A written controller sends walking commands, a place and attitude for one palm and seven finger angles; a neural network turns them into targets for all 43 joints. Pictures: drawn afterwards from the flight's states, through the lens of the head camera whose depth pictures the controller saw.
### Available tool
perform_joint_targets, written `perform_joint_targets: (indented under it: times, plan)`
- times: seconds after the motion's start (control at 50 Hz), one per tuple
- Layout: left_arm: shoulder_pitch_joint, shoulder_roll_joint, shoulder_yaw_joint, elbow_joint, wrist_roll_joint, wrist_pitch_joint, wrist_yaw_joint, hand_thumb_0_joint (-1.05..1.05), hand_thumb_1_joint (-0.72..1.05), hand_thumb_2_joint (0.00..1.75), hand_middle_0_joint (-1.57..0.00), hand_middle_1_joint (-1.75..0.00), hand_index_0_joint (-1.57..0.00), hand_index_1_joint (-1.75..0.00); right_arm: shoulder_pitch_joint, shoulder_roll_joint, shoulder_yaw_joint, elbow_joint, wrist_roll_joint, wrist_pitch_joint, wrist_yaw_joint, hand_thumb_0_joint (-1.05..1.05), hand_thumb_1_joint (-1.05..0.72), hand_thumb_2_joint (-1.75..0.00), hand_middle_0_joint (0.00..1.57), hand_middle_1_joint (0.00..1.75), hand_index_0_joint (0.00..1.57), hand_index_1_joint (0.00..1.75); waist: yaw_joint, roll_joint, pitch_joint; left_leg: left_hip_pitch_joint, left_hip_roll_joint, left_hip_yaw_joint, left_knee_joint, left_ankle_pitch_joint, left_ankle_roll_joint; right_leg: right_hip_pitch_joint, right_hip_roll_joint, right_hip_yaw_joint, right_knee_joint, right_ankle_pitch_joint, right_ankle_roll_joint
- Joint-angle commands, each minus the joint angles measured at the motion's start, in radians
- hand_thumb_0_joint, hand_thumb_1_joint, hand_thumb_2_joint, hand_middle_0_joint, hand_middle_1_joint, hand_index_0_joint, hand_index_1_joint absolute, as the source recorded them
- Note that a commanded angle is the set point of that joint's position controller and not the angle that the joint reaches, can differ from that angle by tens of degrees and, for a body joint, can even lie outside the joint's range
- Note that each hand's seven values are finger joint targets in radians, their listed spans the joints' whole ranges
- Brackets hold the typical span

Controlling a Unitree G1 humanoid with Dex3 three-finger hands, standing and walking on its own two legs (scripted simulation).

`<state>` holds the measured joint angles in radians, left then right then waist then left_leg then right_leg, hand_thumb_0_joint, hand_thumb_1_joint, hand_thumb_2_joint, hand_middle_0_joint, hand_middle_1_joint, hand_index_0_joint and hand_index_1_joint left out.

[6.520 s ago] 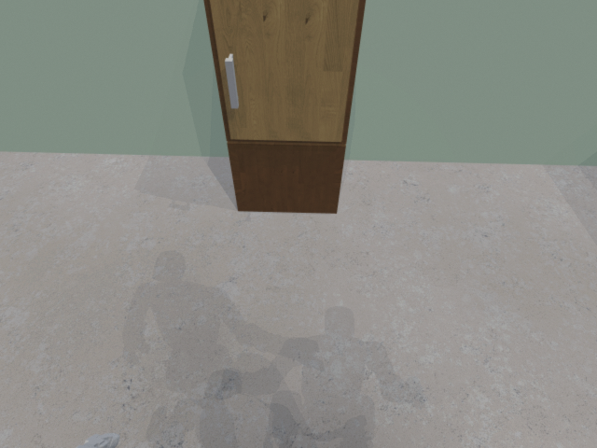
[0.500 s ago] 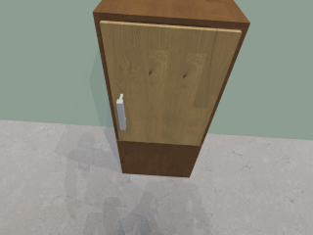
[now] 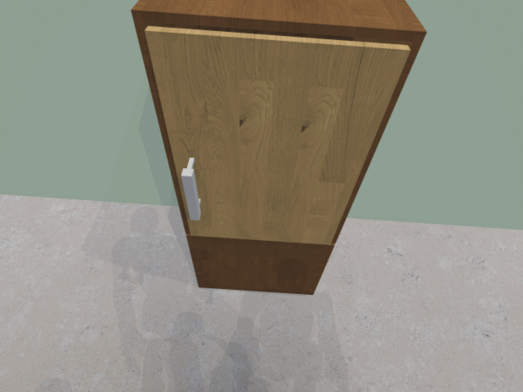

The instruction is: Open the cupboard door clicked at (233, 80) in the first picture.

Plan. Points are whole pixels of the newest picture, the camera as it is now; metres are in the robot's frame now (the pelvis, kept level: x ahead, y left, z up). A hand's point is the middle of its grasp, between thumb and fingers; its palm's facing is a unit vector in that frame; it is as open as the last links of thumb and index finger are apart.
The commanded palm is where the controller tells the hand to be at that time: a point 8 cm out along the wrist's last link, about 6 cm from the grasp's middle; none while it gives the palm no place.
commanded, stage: come to a stop and stand still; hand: left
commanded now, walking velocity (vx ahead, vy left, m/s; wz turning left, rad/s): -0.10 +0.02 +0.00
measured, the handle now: (193, 189) +0.55 +0.20 -0.10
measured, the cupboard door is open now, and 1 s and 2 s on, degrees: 0 0 0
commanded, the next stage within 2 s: look again from close up in 0.66 s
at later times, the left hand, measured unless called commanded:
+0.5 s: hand out of the picture +0.00 +0.21 -0.16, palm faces +0.01 -0.97 -0.25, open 7.4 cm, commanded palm none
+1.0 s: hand out of the picture -0.06 +0.18 -0.17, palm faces +0.00 -0.98 -0.18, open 7.4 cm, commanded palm none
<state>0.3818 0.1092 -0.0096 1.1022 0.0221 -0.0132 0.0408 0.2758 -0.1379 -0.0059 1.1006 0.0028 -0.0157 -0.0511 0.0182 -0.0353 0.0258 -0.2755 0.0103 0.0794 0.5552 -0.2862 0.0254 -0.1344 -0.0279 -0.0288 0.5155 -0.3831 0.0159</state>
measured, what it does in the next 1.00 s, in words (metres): shifts its weight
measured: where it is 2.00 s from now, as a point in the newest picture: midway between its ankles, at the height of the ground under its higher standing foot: outside the picture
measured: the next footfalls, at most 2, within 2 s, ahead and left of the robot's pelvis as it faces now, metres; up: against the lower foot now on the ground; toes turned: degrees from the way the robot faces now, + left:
none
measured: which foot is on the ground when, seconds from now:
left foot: down 0.00-1.00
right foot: down 0.00-1.00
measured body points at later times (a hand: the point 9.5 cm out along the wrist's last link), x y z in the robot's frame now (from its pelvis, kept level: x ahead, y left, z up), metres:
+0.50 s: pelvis -0.06 +0.01 +0.00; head -0.06 +0.01 +0.45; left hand +0.00 +0.26 -0.14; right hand +0.00 -0.22 -0.15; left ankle +0.00 +0.10 -0.73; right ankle -0.07 -0.12 -0.73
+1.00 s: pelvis -0.05 +0.00 +0.00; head -0.04 +0.02 +0.45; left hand -0.06 +0.24 -0.16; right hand -0.02 -0.24 -0.14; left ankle +0.00 +0.10 -0.73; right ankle -0.07 -0.12 -0.73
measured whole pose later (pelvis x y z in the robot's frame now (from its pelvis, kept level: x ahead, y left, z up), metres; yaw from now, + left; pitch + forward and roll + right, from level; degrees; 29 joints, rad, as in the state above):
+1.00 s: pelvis -0.05 +0.00 +0.00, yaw +1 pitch +0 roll -1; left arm 0.33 0.20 -0.02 1.06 0.02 0.00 0.02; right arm 0.25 -0.19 0.00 1.06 -0.01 -0.01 -0.01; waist 0.01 -0.02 0.02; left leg -0.31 0.01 0.07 0.48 -0.17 0.03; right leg -0.18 -0.02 -0.04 0.48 -0.29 0.01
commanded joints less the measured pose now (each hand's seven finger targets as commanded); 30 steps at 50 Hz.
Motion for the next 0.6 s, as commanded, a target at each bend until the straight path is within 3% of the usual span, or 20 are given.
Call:
perform_joint_targets:
  times: [0.0, 0.06, 0.12, 0.14, 0.16, 0.18, 0.2, 0.22, 0.26, 0.3, 0.34, 0.42, 0.48, 0.54, 0.58]
  plan:
    - [0.097, 0.137, 0.039, -0.058, -0.004, -0.006, 0.019, 0.0, 0.9, 0.9, -0.2, -0.3, -0.2, -0.3, 0.053, -0.105, -0.034, -0.057, -0.005, -0.013, -0.001, 0.0, -0.9, -0.9, 0.2, 0.3, 0.2, 0.3, -0.011, 0.013, -0.092, 0.125, 0.104, -0.064, -0.01, 0.618, 0.024, -0.026, -0.099, 0.056, 0.015, 0.696, -0.03]
    - [0.062, 0.138, 0.042, -0.089, -0.002, -0.001, 0.019, 0.0, 0.9, 0.9, -0.2, -0.3, -0.2, -0.3, 0.033, -0.1, -0.036, -0.074, -0.01, -0.006, 0.005, 0.0, -0.9, -0.9, 0.2, 0.3, 0.2, 0.3, -0.007, 0.014, -0.096, 0.096, 0.1, -0.069, -0.015, 0.531, 0.02, -0.023, -0.101, 0.07, 0.005, 0.615, -0.039]
    - [0.024, 0.148, 0.041, -0.1, -0.003, 0.005, 0.014, 0.0, 0.9, 0.9, -0.2, -0.3, -0.2, -0.3, -0.002, -0.096, -0.033, -0.087, -0.013, 0.004, 0.014, 0.0, -0.9, -0.9, 0.2, 0.3, 0.2, 0.3, -0.006, -0.003, -0.05, 0.052, 0.087, -0.068, -0.041, 0.352, 0.005, -0.053, -0.111, 0.089, -0.032, 0.494, -0.052]
    - [0.047, 0.166, 0.037, -0.097, 0.003, -0.005, 0.041, 0.0, 0.9, 0.9, -0.2, -0.3, -0.2, -0.3, -0.085, -0.146, -0.036, -0.164, -0.005, 0.0, 0.024, 0.0, -0.9, -0.9, 0.2, 0.3, 0.2, 0.3, 0.004, 0.046, 0.04, 0.046, 0.104, -0.058, 0.105, 0.332, -0.012, -0.157, -0.123, 0.173, -0.1, 0.652, -0.041]
    - [-0.002, 0.203, 0.045, -0.126, 0.005, -0.019, 0.038, 0.0, 0.9, 0.9, -0.2, -0.3, -0.2, -0.3, -0.065, -0.121, -0.027, -0.201, -0.009, 0.009, 0.03, 0.0, -0.9, -0.9, 0.2, 0.3, 0.2, 0.3, -0.033, 0.034, 0.02, -0.004, 0.086, -0.057, 0.09, 0.2, -0.017, -0.114, -0.176, 0.163, -0.093, 0.702, -0.058]
    - [-0.039, 0.204, 0.04, -0.155, 0.004, -0.024, 0.031, 0.0, 0.9, 0.9, -0.2, -0.3, -0.2, -0.3, 0.001, -0.093, -0.026, -0.192, -0.014, 0.006, 0.033, 0.0, -0.9, -0.9, 0.2, 0.3, 0.2, 0.3, -0.053, -0.047, -0.084, 0.013, 0.067, -0.061, 0.035, 0.106, -0.01, -0.054, -0.165, 0.135, -0.042, 0.628, -0.078]
    - [-0.073, 0.19, 0.037, -0.175, -0.002, -0.023, 0.027, 0.0, 0.9, 0.9, -0.2, -0.3, -0.2, -0.3, 0.009, -0.113, -0.028, -0.192, -0.018, 0.005, 0.033, 0.0, -0.9, -0.9, 0.2, 0.3, 0.2, 0.3, -0.05, -0.053, -0.106, 0.034, 0.066, -0.073, 0.007, 0.155, -0.002, -0.044, -0.129, 0.102, -0.015, 0.546, -0.079]
    - [-0.077, 0.19, 0.038, -0.19, -0.004, -0.016, 0.023, 0.0, 0.9, 0.9, -0.2, -0.3, -0.2, -0.3, 0.004, -0.13, -0.034, -0.196, -0.018, 0.004, 0.034, 0.0, -0.9, -0.9, 0.2, 0.3, 0.2, 0.3, -0.041, 0.014, -0.099, 0.053, 0.079, -0.087, -0.009, 0.213, 0.007, -0.074, -0.1, 0.086, -0.003, 0.416, -0.075]
    - [-0.077, 0.191, 0.038, -0.201, 0.0, -0.001, 0.017, 0.0, 0.9, 0.9, -0.2, -0.3, -0.2, -0.3, -0.019, -0.149, -0.034, -0.211, -0.023, 0.004, 0.035, 0.0, -0.9, -0.9, 0.2, 0.3, 0.2, 0.3, -0.022, 0.124, -0.019, 0.002, 0.108, -0.14, -0.058, 0.212, 0.032, -0.124, -0.049, 0.056, -0.005, 0.176, -0.065]
    - [-0.067, 0.196, 0.038, -0.209, 0.0, 0.008, 0.009, 0.0, 0.9, 0.9, -0.2, -0.3, -0.2, -0.3, -0.038, -0.16, -0.034, -0.234, -0.025, 0.01, 0.037, 0.0, -0.9, -0.9, 0.2, 0.3, 0.2, 0.3, -0.015, 0.069, 0.037, -0.066, 0.102, -0.156, -0.101, 0.033, 0.034, -0.15, -0.035, 0.057, -0.039, 0.04, -0.064]
    - [-0.08, 0.202, 0.037, -0.219, 0.001, 0.011, 0.003, 0.0, 0.9, 0.9, -0.2, -0.3, -0.2, -0.3, -0.035, -0.164, -0.037, -0.242, -0.028, 0.016, 0.041, 0.0, -0.9, -0.9, 0.2, 0.3, 0.2, 0.3, -0.023, 0.01, 0.072, -0.091, 0.077, -0.152, -0.123, -0.117, 0.023, -0.204, -0.046, 0.086, -0.076, -0.078, -0.072]
    - [-0.082, 0.214, 0.04, -0.241, 0.001, 0.015, -0.002, 0.0, 0.9, 0.9, -0.2, -0.3, -0.2, -0.3, -0.003, -0.17, -0.036, -0.237, -0.032, 0.016, 0.045, 0.0, -0.9, -0.9, 0.2, 0.3, 0.2, 0.3, -0.031, 0.03, 0.052, -0.081, 0.075, -0.159, -0.148, -0.169, 0.022, -0.234, -0.046, 0.077, -0.077, -0.132, -0.071]
    - [-0.053, 0.206, 0.038, -0.235, 0.002, 0.013, -0.004, 0.0, 0.9, 0.9, -0.2, -0.3, -0.2, -0.3, -0.005, -0.179, -0.036, -0.229, -0.031, 0.009, 0.044, 0.0, -0.9, -0.9, 0.2, 0.3, 0.2, 0.3, -0.018, 0.07, 0.03, -0.094, 0.101, -0.195, -0.204, -0.19, 0.032, -0.189, -0.028, 0.05, -0.053, -0.064, -0.06]
    - [-0.03, 0.201, 0.035, -0.217, 0.001, 0.008, -0.007, 0.0, 0.9, 0.9, -0.2, -0.3, -0.2, -0.3, -0.006, -0.186, -0.036, -0.216, -0.027, 0.002, 0.043, 0.0, -0.9, -0.9, 0.2, 0.3, 0.2, 0.3, -0.012, 0.047, 0.012, -0.092, 0.104, -0.192, -0.215, -0.178, 0.032, -0.159, -0.035, 0.055, -0.064, -0.031, -0.058]
    - [-0.022, 0.202, 0.034, -0.205, 0.0, 0.0, -0.007, 0.0, 0.9, 0.9, -0.2, -0.3, -0.2, -0.3, -0.003, -0.18, -0.032, -0.202, -0.024, -0.005, 0.042, 0.0, -0.9, -0.9, 0.2, 0.3, 0.2, 0.3, -0.01, 0.025, -0.009, -0.063, 0.097, -0.175, -0.191, -0.099, 0.031, -0.145, -0.051, 0.071, -0.085, 0.01, -0.062]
